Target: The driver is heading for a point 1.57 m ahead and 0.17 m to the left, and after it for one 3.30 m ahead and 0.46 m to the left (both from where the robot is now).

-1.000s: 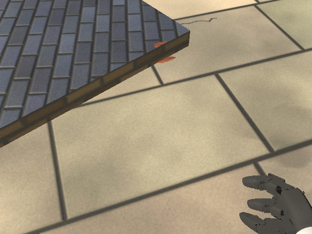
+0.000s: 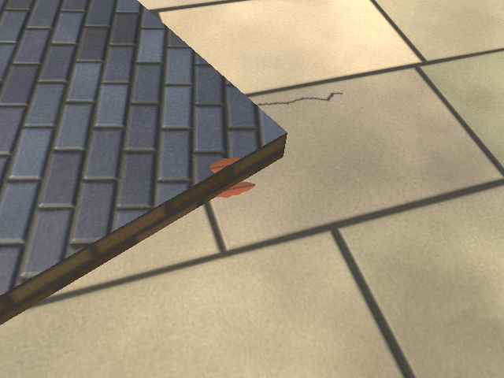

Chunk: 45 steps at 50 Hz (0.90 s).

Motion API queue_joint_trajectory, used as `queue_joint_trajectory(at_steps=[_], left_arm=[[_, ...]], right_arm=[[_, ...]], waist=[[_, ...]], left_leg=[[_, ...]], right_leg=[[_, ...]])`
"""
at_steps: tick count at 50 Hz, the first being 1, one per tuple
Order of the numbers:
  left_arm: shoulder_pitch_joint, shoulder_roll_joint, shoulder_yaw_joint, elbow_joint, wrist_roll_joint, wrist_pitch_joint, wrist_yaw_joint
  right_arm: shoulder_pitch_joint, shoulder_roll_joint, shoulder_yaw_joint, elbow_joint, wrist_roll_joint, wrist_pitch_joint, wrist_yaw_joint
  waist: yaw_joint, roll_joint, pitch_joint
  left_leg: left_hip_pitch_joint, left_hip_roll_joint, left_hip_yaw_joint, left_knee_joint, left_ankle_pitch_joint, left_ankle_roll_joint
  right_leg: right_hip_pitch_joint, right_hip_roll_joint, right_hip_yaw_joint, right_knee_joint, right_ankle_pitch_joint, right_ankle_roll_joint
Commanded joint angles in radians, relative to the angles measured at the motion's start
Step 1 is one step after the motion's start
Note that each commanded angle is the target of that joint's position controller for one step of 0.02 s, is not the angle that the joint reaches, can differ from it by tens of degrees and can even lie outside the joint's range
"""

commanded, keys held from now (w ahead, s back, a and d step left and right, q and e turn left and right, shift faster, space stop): q+shift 0.30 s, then shift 0.04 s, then e+shift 0.10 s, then w+e+shift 0.56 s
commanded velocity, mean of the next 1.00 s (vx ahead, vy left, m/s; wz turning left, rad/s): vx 0.36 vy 0.00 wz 0.07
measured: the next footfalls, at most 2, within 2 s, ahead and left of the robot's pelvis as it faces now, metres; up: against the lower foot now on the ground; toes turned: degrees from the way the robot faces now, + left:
right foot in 0.38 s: +0.13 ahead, -0.12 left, +0.00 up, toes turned +30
left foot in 0.68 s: +0.03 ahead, +0.07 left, +0.00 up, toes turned +12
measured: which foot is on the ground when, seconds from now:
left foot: down 0.00-0.38, up 0.40-0.66, down 0.68-1.00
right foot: up 0.00-0.36, down 0.38-0.68, up 0.70-1.00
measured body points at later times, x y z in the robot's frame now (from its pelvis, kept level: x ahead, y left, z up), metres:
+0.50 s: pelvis +0.04 -0.05 +0.02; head +0.06 -0.06 +0.47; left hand +0.02 +0.26 -0.08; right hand +0.28 -0.26 -0.09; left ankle +0.02 +0.05 -0.68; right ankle +0.10 -0.14 -0.72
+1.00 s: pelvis +0.22 -0.04 -0.01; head +0.24 -0.04 +0.44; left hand +0.43 +0.23 -0.08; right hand +0.22 -0.33 -0.13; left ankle -0.01 +0.07 -0.72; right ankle +0.39 -0.15 -0.67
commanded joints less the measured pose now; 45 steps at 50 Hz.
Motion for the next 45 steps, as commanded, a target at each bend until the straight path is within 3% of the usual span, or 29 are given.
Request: queue_joint_trajectory(at_steps=[1, 6, 12, 15, 17, 18, 19, 20, 21, 22, 23, 24, 25, 27, 29, 31, 32, 33, 34, 35, 36, 37, 38, 40, 42, 45], left_arm=[[0.064, 0.088, 0.026, -0.043, -0.003, 0.008, 0.003], [0.014, 0.099, 0.027, -0.065, -0.008, 0.008, 0.008], [-0.001, 0.125, 0.031, -0.067, -0.021, -0.01, 0.014], [0.031, 0.135, 0.031, -0.057, -0.031, -0.02, 0.019], [0.11, 0.147, 0.034, -0.033, -0.034, -0.025, 0.031], [0.157, 0.159, 0.039, -0.019, -0.03, -0.03, 0.04], [0.133, 0.214, 0.05, -0.033, -0.023, -0.031, 0.049], [0.058, 0.29, 0.06, -0.073, -0.001, -0.029, 0.042], [0.019, 0.24, 0.05, -0.067, 0.01, -0.025, 0.027], [-0.012, 0.167, 0.027, -0.065, -0.004, -0.029, 0.016], [-0.008, 0.115, 0.011, -0.047, -0.004, -0.034, 0.0], [0.028, 0.166, 0.028, -0.023, -0.011, -0.029, -0.009], [0.06, 0.182, 0.034, -0.012, -0.017, -0.022, -0.02], [0.154, 0.201, 0.047, 0.014, -0.019, -0.021, -0.039], [0.222, 0.221, 0.062, 0.045, -0.024, -0.023, -0.037], [0.171, 0.236, 0.077, 0.04, -0.023, -0.021, -0.036], [0.122, 0.233, 0.082, 0.026, -0.023, -0.018, -0.035], [0.076, 0.212, 0.083, 0.007, -0.026, -0.023, -0.031], [0.035, 0.159, 0.075, -0.022, -0.039, -0.037, -0.032], [0.078, 0.04, 0.041, -0.056, -0.067, -0.054, -0.035], [-0.012, 0.097, 0.039, -0.099, -0.046, -0.06, -0.038], [-0.054, 0.132, 0.048, -0.101, -0.038, -0.058, -0.049], [-0.02, 0.135, 0.054, -0.084, -0.027, -0.056, -0.064], [0.022, 0.14, 0.058, -0.072, -0.005, -0.039, -0.093], [-0.016, 0.119, 0.047, -0.098, -0.005, -0.033, -0.11], [-0.095, 0.122, 0.037, -0.142, -0.007, -0.026, -0.127]], right_arm=[[0.007, -0.156, -0.045, -0.073, 0.003, -0.013, 0.001], [0.022, -0.181, -0.058, -0.082, -0.004, -0.003, 0.006], [0.022, -0.198, -0.065, -0.079, -0.012, -0.002, 0.013], [-0.01, -0.202, -0.065, -0.081, -0.012, 0.0, 0.02], [-0.044, -0.185, -0.057, -0.082, -0.008, -0.004, 0.021], [-0.047, -0.168, -0.048, -0.076, -0.001, -0.008, 0.015], [0.007, -0.128, -0.034, -0.065, 0.009, -0.013, 0.007], [-0.004, -0.123, -0.033, -0.075, 0.018, -0.015, -0.002], [-0.015, -0.184, -0.042, -0.062, -0.028, -0.026, -0.008], [0.008, -0.153, -0.031, -0.047, -0.026, -0.03, -0.005], [0.05, -0.104, -0.005, -0.018, -0.028, -0.029, 0.002], [0.058, -0.113, 0.0, -0.019, -0.042, -0.028, 0.015], [0.045, -0.139, 0.002, -0.015, -0.054, -0.031, 0.024], [-0.073, -0.131, 0.017, -0.042, -0.043, -0.047, 0.029], [-0.155, -0.097, 0.035, -0.068, -0.03, -0.067, 0.023], [-0.113, -0.078, 0.043, -0.059, -0.01, -0.084, 0.001], [-0.04, -0.08, 0.041, -0.037, -0.003, -0.09, -0.018], [0.063, -0.122, 0.03, -0.009, -0.001, -0.098, -0.038], [0.196, -0.204, 0.008, 0.022, -0.008, -0.105, -0.056], [0.164, -0.268, -0.002, 0.0, -0.019, -0.106, -0.066], [0.072, -0.282, -0.015, -0.006, -0.04, -0.104, -0.069], [0.027, -0.189, 0.007, -0.014, -0.046, -0.116, -0.059], [0.012, -0.148, 0.021, -0.013, -0.038, -0.128, -0.049], [0.045, -0.14, 0.027, 0.003, -0.032, -0.142, -0.044], [0.088, -0.144, 0.025, 0.028, -0.03, -0.154, -0.028], [0.109, -0.132, 0.025, 0.054, -0.033, -0.172, -0.016]], waist=[[0.025, 0.068, -0.171], [-0.008, 0.116, -0.14], [-0.019, 0.144, -0.135], [-0.002, 0.168, -0.131], [0.034, 0.191, -0.137], [0.061, 0.174, -0.145], [0.035, 0.039, -0.165], [0.037, -0.17, -0.144], [0.021, -0.07, -0.098], [-0.016, -0.038, -0.103], [-0.025, -0.039, -0.142], [-0.016, -0.133, -0.125], [0.0, -0.161, -0.09], [0.063, -0.146, -0.024], [0.083, -0.129, -0.011], [0.034, -0.138, -0.019], [-0.017, -0.108, -0.024], [-0.069, -0.085, -0.042], [-0.126, -0.026, -0.096], [-0.097, 0.221, -0.171], [-0.082, 0.179, -0.076], [-0.058, 0.093, -0.017], [-0.035, 0.099, -0.011], [-0.024, 0.136, -0.024], [-0.026, 0.137, 0.005], [-0.019, 0.139, 0.068]], left_leg=[[0.202, 0.226, -0.396, -0.249, 0.005, 0.082], [0.227, 0.201, -0.511, -0.289, -0.253, 0.069], [0.227, 0.175, -0.616, -0.286, -0.287, 0.055], [0.162, 0.145, -0.648, -0.289, -0.263, 0.029], [0.09, 0.114, -0.632, -0.292, -0.279, -0.02], [0.054, 0.081, -0.59, -0.263, -0.333, -0.059], [0.017, 0.01, -0.486, -0.108, -0.435, -0.102], [-0.065, -0.149, -0.228, 0.187, -0.41, -0.136], [-0.042, -0.101, -0.231, 0.367, -0.361, -0.141], [0.029, -0.08, -0.251, 0.416, -0.315, -0.139], [0.074, -0.061, -0.241, 0.413, -0.248, -0.134], [0.013, -0.047, -0.146, 0.45, -0.251, -0.135], [-0.046, -0.001, -0.063, 0.421, -0.272, -0.14], [-0.08, 0.02, -0.01, 0.289, -0.32, -0.156], [-0.02, 0.008, -0.015, 0.115, -0.348, -0.156], [0.157, -0.016, -0.01, -0.112, -0.327, -0.13], [0.296, -0.018, 0.013, -0.251, -0.204, -0.115], [0.538, 0.026, 0.01, -0.328, -0.112, -0.09], [0.844, 0.173, -0.077, -0.336, -0.184, -0.059], [0.902, 0.488, -0.42, -0.335, -0.48, -0.006], [0.682, 0.602, -0.547, -0.379, -0.589, 0.086], [0.611, 0.537, -0.472, -0.39, -0.549, 0.076], [0.589, 0.472, -0.371, -0.397, -0.47, 0.043], [0.562, 0.402, -0.206, -0.413, -0.344, 0.011], [0.519, 0.372, -0.102, -0.436, -0.256, 0.0], [0.456, 0.356, 0.027, -0.483, -0.151, -0.011]], right_leg=[[-0.046, 0.014, 0.045, -0.054, 0.058, -0.002], [-0.074, 0.054, 0.083, -0.204, 0.081, 0.0], [0.003, 0.105, 0.109, -0.344, 0.076, -0.034], [0.141, 0.143, 0.104, -0.473, 0.069, -0.06], [0.302, 0.146, 0.085, -0.633, 0.11, -0.081], [0.392, 0.112, 0.084, -0.755, 0.178, -0.093], [0.428, -0.036, 0.232, -0.868, 0.088, -0.133], [0.35, -0.274, 0.542, -0.988, -0.037, -0.245], [0.22, -0.28, 0.557, -0.944, 0.073, -0.293], [0.164, -0.24, 0.482, -0.907, 0.197, -0.285], [0.179, -0.163, 0.409, -0.923, 0.039, -0.242], [0.238, -0.115, 0.403, -0.94, -0.084, -0.229], [0.274, -0.093, 0.423, -0.956, -0.165, -0.23], [0.303, -0.077, 0.467, -0.968, -0.172, -0.238], [0.317, -0.051, 0.481, -0.944, -0.132, -0.232], [0.245, 0.007, 0.465, -0.907, -0.076, -0.21], [0.176, 0.042, 0.442, -0.866, -0.053, -0.184], [0.006, 0.091, 0.388, -0.818, -0.026, -0.12], [-0.25, 0.165, 0.272, -0.664, -0.047, -0.042], [-0.402, 0.185, 0.134, -0.326, -0.109, -0.062], [-0.489, 0.048, 0.087, -0.203, 0.017, -0.075], [-0.485, 0.008, 0.098, -0.13, 0.096, -0.08], [-0.48, 0.01, 0.091, -0.086, 0.14, -0.075], [-0.474, -0.002, 0.04, 0.035, 0.182, -0.069], [-0.496, -0.027, 0.022, 0.092, 0.233, -0.073], [-0.484, -0.052, 0.001, 0.028, 0.303, -0.083]])
Keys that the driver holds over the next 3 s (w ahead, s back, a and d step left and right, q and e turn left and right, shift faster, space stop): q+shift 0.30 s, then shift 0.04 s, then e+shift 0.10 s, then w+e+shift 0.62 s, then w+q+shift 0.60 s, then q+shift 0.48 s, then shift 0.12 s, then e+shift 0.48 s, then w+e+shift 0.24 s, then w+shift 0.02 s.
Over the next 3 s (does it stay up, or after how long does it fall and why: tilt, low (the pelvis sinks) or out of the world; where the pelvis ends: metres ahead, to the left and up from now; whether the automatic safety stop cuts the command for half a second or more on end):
stays up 1.15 -0.10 0.09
